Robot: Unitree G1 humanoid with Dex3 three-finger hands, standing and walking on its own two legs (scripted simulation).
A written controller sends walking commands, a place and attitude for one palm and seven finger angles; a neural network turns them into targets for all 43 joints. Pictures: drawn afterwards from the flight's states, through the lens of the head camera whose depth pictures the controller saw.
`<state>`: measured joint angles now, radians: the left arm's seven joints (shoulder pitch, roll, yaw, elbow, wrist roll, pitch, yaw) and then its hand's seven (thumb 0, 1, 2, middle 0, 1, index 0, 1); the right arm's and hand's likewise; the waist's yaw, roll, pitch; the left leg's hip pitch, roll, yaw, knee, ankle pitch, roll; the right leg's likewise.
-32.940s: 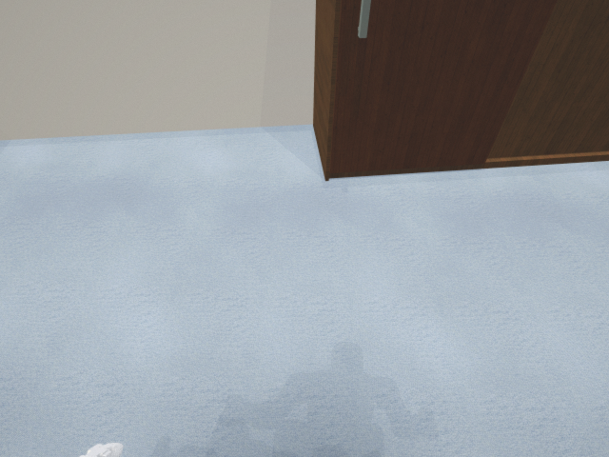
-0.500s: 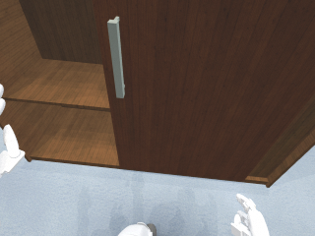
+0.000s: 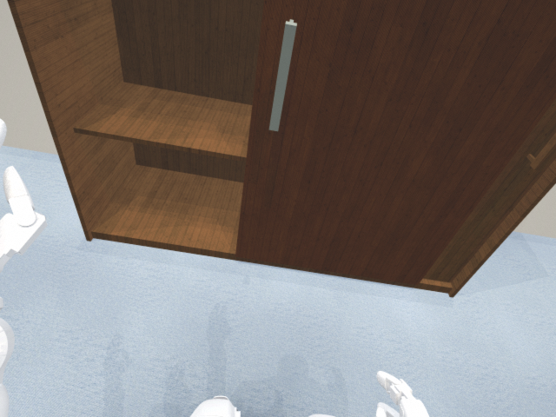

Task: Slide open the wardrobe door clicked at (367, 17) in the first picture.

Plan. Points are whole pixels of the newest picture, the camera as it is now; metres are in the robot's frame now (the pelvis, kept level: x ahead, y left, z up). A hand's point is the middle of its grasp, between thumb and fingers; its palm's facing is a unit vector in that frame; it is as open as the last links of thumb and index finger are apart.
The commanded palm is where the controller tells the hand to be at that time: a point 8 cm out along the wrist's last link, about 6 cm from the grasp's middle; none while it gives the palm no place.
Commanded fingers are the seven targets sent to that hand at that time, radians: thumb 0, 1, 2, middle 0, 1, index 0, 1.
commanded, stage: stop stepping back and stand still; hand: left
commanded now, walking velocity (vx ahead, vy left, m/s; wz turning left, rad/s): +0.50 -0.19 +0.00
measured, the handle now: (282, 78) +0.92 +0.06 +0.13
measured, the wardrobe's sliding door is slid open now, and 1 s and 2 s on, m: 0.64 0.64 0.64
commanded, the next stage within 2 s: none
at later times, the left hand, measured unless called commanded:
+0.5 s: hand out of the picture -0.16 +0.37 +0.23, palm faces +0.46 -0.80 -0.38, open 7.4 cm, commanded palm -0.20 +0.41 +0.20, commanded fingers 0.00 0.90 0.90 -0.20 -0.30 -0.20 -0.30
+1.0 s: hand out of the picture -0.42 +0.43 +0.22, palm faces +0.49 -0.79 -0.37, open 7.4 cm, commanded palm -0.47 +0.45 +0.20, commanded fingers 0.00 0.90 0.90 -0.20 -0.30 -0.20 -0.30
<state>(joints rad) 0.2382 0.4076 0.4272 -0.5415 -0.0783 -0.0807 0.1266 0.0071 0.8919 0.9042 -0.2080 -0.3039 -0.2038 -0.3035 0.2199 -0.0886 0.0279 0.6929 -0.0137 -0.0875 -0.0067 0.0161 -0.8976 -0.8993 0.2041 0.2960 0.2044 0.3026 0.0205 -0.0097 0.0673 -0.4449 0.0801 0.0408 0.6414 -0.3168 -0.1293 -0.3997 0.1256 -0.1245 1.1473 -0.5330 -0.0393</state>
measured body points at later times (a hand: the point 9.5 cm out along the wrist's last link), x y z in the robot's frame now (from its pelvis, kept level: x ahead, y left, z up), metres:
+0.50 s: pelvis -0.35 +0.11 +0.00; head -0.38 +0.15 +0.44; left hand -0.19 +0.41 +0.25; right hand -0.17 -0.13 -0.06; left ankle -0.26 +0.22 -0.64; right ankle -0.27 +0.02 -0.72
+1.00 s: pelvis -0.63 +0.17 +0.02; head -0.66 +0.17 +0.47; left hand -0.45 +0.47 +0.24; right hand -0.48 -0.08 -0.06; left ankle -0.57 +0.29 -0.66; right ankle -0.55 +0.06 -0.71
